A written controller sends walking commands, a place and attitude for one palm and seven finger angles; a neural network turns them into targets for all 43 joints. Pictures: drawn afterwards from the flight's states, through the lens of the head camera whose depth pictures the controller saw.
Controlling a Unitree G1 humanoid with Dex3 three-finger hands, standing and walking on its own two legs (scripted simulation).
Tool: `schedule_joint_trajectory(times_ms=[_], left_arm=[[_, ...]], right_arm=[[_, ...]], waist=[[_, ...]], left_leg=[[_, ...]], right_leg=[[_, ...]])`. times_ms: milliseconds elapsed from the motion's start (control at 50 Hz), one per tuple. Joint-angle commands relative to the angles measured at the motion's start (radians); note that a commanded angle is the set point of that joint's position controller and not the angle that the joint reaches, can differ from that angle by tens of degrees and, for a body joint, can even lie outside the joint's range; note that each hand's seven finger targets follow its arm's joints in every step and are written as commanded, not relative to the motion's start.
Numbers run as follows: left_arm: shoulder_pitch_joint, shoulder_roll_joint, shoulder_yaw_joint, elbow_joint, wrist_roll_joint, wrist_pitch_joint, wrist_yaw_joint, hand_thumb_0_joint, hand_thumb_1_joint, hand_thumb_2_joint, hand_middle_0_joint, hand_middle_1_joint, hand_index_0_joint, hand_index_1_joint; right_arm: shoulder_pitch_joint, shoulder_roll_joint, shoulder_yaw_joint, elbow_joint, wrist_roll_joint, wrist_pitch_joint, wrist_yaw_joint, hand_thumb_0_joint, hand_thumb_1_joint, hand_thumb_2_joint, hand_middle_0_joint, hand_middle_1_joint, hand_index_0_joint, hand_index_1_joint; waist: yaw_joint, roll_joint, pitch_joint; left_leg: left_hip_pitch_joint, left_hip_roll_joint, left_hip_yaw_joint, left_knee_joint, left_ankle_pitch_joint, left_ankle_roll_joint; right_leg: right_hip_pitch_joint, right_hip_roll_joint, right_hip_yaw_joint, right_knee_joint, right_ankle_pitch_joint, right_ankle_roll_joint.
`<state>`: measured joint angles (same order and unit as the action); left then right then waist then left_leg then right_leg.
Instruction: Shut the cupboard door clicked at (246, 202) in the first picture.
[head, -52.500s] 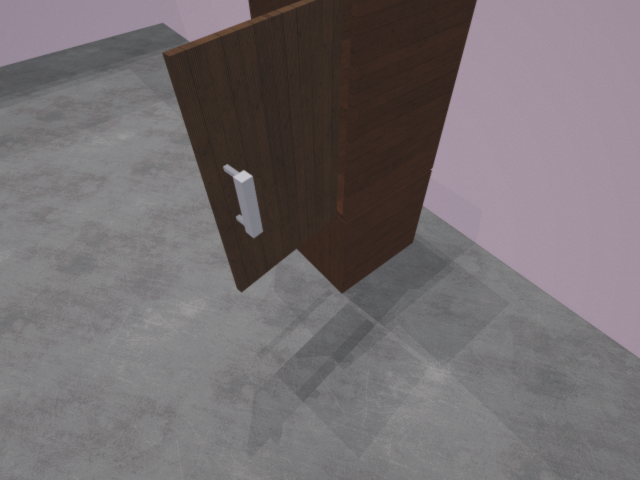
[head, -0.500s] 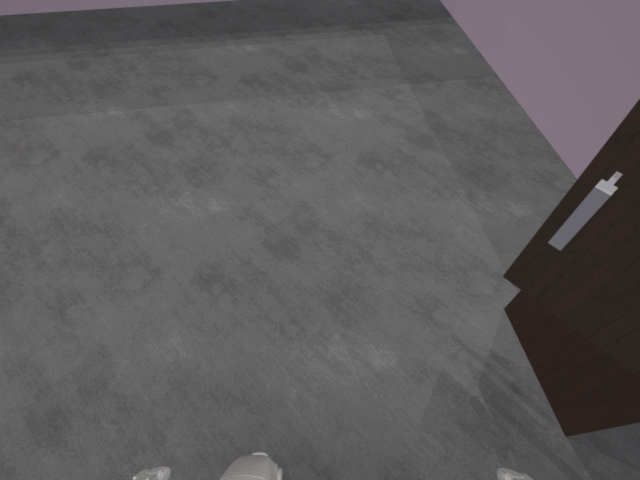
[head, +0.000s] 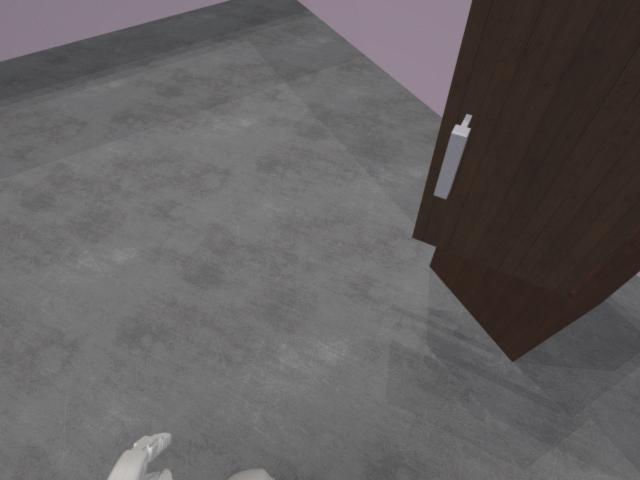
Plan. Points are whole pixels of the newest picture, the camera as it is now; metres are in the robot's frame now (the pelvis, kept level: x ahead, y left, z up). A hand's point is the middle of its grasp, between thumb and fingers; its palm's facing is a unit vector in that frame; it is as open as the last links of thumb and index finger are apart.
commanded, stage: turn to face it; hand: left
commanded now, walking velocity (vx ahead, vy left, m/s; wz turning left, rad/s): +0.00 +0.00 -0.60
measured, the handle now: (454, 157) +0.64 -0.22 -0.02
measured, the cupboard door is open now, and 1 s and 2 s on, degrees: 33 33 33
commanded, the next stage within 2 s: take the last steps up to it in 0.72 s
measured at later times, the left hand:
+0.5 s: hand (202, 451) +0.17 +0.19 -0.14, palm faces -0.24 -0.94 -0.22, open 7.4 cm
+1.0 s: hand (243, 448) +0.18 +0.13 -0.16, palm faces -0.39 -0.90 -0.17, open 7.4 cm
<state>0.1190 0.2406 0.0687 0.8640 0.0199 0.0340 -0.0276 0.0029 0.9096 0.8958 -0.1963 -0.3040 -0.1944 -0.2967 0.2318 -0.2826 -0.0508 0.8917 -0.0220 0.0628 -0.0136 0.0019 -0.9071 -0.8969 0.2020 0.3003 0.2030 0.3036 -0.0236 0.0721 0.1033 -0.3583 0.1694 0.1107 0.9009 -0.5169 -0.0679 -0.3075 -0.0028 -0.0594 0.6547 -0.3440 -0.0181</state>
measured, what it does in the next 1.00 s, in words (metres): steps on the spot, turning right: left foot, then right foot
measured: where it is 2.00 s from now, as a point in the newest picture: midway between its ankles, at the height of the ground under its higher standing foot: outside the picture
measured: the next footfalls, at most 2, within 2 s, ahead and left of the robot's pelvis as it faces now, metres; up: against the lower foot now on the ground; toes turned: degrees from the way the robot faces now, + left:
left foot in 0.30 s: +0.09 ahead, +0.13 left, +0.00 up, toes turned -7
right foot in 0.60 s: +0.02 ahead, -0.13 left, +0.00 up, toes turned -22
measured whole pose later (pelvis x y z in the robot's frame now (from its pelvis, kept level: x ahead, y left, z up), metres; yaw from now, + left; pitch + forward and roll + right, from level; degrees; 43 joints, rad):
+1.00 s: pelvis +0.05 -0.01 +0.01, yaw -25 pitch +1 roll -1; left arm 0.22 0.20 0.06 0.97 0.02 0.06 -0.01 0.00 0.91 0.90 -0.20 -0.30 -0.20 -0.30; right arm 0.25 -0.19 -0.01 0.94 -0.04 0.01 -0.02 0.00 -0.91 -0.90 0.20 0.30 0.20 0.30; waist -0.02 -0.03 0.02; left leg -0.29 0.06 0.07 0.58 -0.33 0.00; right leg -0.33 0.04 0.02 0.74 -0.45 -0.02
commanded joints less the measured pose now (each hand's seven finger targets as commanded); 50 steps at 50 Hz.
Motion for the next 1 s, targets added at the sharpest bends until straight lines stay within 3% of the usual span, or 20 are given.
schedule_joint_trajectory(times_ms=[0,40,220,240,280,300,360,480,540,560,580,600,640,680,800,880,900,920,940,980], left_arm=[[0.073,0.204,0.047,-0.052,-0.001,-0.008,0.042,0.000,0.900,0.900,-0.200,-0.300,-0.200,-0.300],[0.028,0.185,0.038,-0.070,0.003,-0.011,0.039,0.000,0.900,0.900,-0.200,-0.300,-0.200,-0.300],[0.016,0.197,0.049,-0.062,0.001,-0.001,0.033,0.000,0.900,0.900,-0.200,-0.300,-0.200,-0.300],[0.003,0.175,0.043,-0.065,-0.006,0.003,0.030,0.000,0.900,0.900,-0.200,-0.300,-0.200,-0.300],[0.049,0.091,0.023,-0.086,-0.013,0.005,0.016,0.000,0.900,0.900,-0.200,-0.300,-0.200,-0.300],[0.041,0.113,0.027,-0.096,-0.003,0.007,0.012,0.000,0.900,0.900,-0.200,-0.300,-0.200,-0.300],[0.016,0.101,0.036,-0.068,-0.001,0.013,-0.005,0.000,0.900,0.900,-0.200,-0.300,-0.200,-0.300],[-0.005,0.055,0.011,-0.063,-0.002,0.011,-0.009,0.000,0.900,0.900,-0.200,-0.300,-0.200,-0.300],[0.104,0.080,0.019,-0.025,-0.001,-0.001,-0.004,0.000,0.900,0.900,-0.200,-0.300,-0.200,-0.300],[0.151,0.144,0.031,-0.007,0.006,-0.011,0.005,0.000,0.900,0.900,-0.200,-0.300,-0.200,-0.300],[0.184,0.235,0.046,0.006,0.013,-0.023,0.020,0.000,0.900,0.900,-0.200,-0.300,-0.200,-0.300],[0.219,0.253,0.042,0.013,-0.001,-0.023,0.028,0.000,0.900,0.900,-0.200,-0.300,-0.200,-0.300],[0.113,0.189,0.035,0.003,0.004,-0.018,0.043,0.000,0.900,0.900,-0.200,-0.300,-0.200,-0.300],[0.035,0.146,0.023,-0.014,0.005,-0.016,0.047,0.000,0.900,0.900,-0.200,-0.300,-0.200,-0.300],[0.083,0.156,0.028,0.016,0.010,-0.020,0.047,0.000,0.900,0.900,-0.200,-0.300,-0.200,-0.300],[0.060,0.128,0.026,0.033,0.000,-0.014,0.037,0.000,0.900,0.900,-0.200,-0.300,-0.200,-0.300],[0.058,0.097,0.020,0.025,-0.005,-0.008,0.030,0.000,0.900,0.900,-0.200,-0.300,-0.200,-0.300],[0.075,0.039,0.010,0.006,-0.009,-0.004,0.018,0.000,0.900,0.900,-0.200,-0.300,-0.200,-0.300],[0.032,0.044,0.009,-0.028,-0.001,-0.009,0.011,0.000,0.900,0.900,-0.200,-0.300,-0.200,-0.300],[-0.011,0.078,0.021,-0.023,0.019,-0.005,-0.003,0.000,0.900,0.900,-0.200,-0.300,-0.200,-0.300]], right_arm=[[-0.098,-0.093,-0.019,-0.123,0.008,-0.034,-0.018,0.000,-0.900,-0.900,0.200,0.300,0.200,0.300],[-0.060,-0.073,-0.015,-0.099,0.006,-0.030,-0.009,0.000,-0.900,-0.900,0.200,0.300,0.200,0.300],[0.021,-0.048,-0.010,-0.089,0.016,-0.048,-0.015,0.000,-0.900,-0.900,0.200,0.300,0.200,0.300],[0.060,-0.066,-0.014,-0.076,0.014,-0.056,-0.017,0.000,-0.900,-0.900,0.200,0.300,0.200,0.300],[0.094,-0.210,-0.037,-0.088,-0.004,-0.062,-0.019,0.000,-0.900,-0.900,0.200,0.300,0.200,0.300],[0.079,-0.210,-0.032,-0.099,-0.014,-0.060,-0.022,0.000,-0.900,-0.900,0.200,0.300,0.200,0.300],[-0.008,-0.144,-0.017,-0.111,-0.017,-0.064,-0.029,0.000,-0.900,-0.900,0.200,0.300,0.200,0.300],[0.040,-0.151,-0.029,-0.060,-0.014,-0.053,-0.022,0.000,-0.900,-0.900,0.200,0.300,0.200,0.300],[-0.003,-0.154,-0.036,-0.057,-0.002,-0.043,-0.014,0.000,-0.900,-0.900,0.200,0.300,0.200,0.300],[-0.007,-0.115,-0.034,-0.066,0.008,-0.042,-0.008,0.000,-0.900,-0.900,0.200,0.300,0.200,0.300],[-0.040,-0.031,-0.015,-0.103,0.011,-0.042,-0.001,0.000,-0.900,-0.900,0.200,0.300,0.200,0.300],[-0.074,-0.046,-0.010,-0.107,0.012,-0.028,-0.011,0.000,-0.900,-0.900,0.200,0.300,0.200,0.300],[-0.066,-0.063,-0.018,-0.068,0.010,-0.021,-0.019,0.000,-0.900,-0.900,0.200,0.300,0.200,0.300],[-0.013,-0.051,-0.014,-0.030,0.007,-0.023,-0.008,0.000,-0.900,-0.900,0.200,0.300,0.200,0.300],[-0.009,-0.006,-0.001,-0.014,0.010,-0.031,-0.008,0.000,-0.900,-0.900,0.200,0.300,0.200,0.300],[0.083,-0.001,0.005,0.017,0.002,-0.052,-0.014,0.000,-0.900,-0.900,0.200,0.300,0.200,0.300],[0.120,-0.044,-0.001,0.030,-0.004,-0.064,-0.017,0.000,-0.900,-0.900,0.200,0.300,0.200,0.300],[0.163,-0.138,-0.020,0.039,-0.021,-0.070,-0.020,0.000,-0.900,-0.900,0.200,0.300,0.200,0.300],[0.217,-0.196,-0.029,0.031,-0.026,-0.065,-0.029,0.000,-0.900,-0.900,0.200,0.300,0.200,0.300],[0.179,-0.157,-0.021,0.031,-0.022,-0.077,-0.032,0.000,-0.900,-0.900,0.200,0.300,0.200,0.300]], waist=[[0.059,-0.322,-0.130],[0.027,-0.261,-0.146],[-0.002,-0.221,-0.186],[-0.023,-0.175,-0.193],[-0.019,0.231,-0.202],[-0.022,0.160,-0.173],[0.014,0.136,-0.125],[-0.015,0.149,-0.154],[0.045,0.091,-0.178],[0.063,-0.056,-0.191],[0.086,-0.324,-0.169],[0.110,-0.262,-0.176],[0.060,-0.342,-0.111],[0.011,-0.251,-0.132],[0.032,-0.211,-0.143],[-0.011,-0.231,-0.141],[-0.025,-0.116,-0.133],[-0.041,0.159,-0.102],[-0.074,0.182,-0.075],[-0.047,0.139,-0.041]], left_leg=[[-0.294,-0.037,-0.127,0.289,0.005,-0.010],[-0.202,-0.060,-0.092,0.208,0.065,-0.020],[0.062,-0.138,-0.066,-0.327,0.220,-0.005],[0.188,-0.116,-0.079,-0.465,0.317,0.005],[0.295,0.266,-0.436,-0.603,0.515,0.180],[0.221,0.315,-0.446,-0.604,0.503,0.247],[0.206,0.199,-0.245,-0.541,0.693,0.224],[0.245,0.161,-0.094,-0.457,0.776,0.190],[0.139,0.112,-0.030,-0.340,0.567,0.112],[0.015,0.050,0.022,-0.216,0.371,0.058],[-0.215,-0.096,0.070,-0.017,-0.070,0.006],[-0.207,-0.094,-0.062,0.131,-0.130,0.011],[-0.257,-0.084,-0.128,0.266,-0.033,0.014],[-0.191,-0.074,-0.109,0.236,0.067,0.008],[-0.091,-0.115,-0.063,-0.064,0.081,0.009],[0.153,-0.128,-0.032,-0.401,0.245,0.021],[0.267,-0.069,-0.111,-0.525,0.214,0.047],[0.337,0.144,-0.384,-0.627,0.068,0.130],[0.280,0.305,-0.579,-0.726,-0.054,0.227],[0.204,0.275,-0.535,-0.739,-0.002,0.226]], right_leg=[[0.215,-0.295,0.386,-0.289,0.505,-0.201],[0.154,-0.234,0.291,-0.266,0.542,-0.171],[0.073,-0.174,0.377,-0.182,0.464,-0.120],[-0.010,-0.123,0.346,-0.132,0.390,-0.072],[-0.223,0.065,0.101,0.239,-0.238,0.031],[-0.229,0.034,0.106,0.410,-0.285,0.035],[-0.251,-0.018,0.085,0.494,-0.192,0.060],[-0.078,0.011,-0.025,0.133,-0.125,0.045],[0.146,0.018,-0.033,-0.179,0.154,0.025],[0.266,-0.101,0.118,-0.263,0.285,-0.016],[0.352,-0.331,0.411,-0.313,0.548,-0.120],[0.265,-0.395,0.437,-0.324,0.584,-0.206],[0.180,-0.315,0.414,-0.346,0.451,-0.208],[0.141,-0.247,0.273,-0.319,0.422,-0.176],[0.165,-0.238,0.283,-0.299,0.467,-0.188],[0.033,-0.165,0.277,-0.269,0.131,-0.119],[-0.091,-0.102,0.238,-0.204,-0.038,-0.076],[-0.266,0.033,0.116,0.006,-0.180,-0.020],[-0.327,0.054,0.047,0.220,-0.255,-0.001],[-0.354,-0.017,0.108,0.442,-0.158,0.005]])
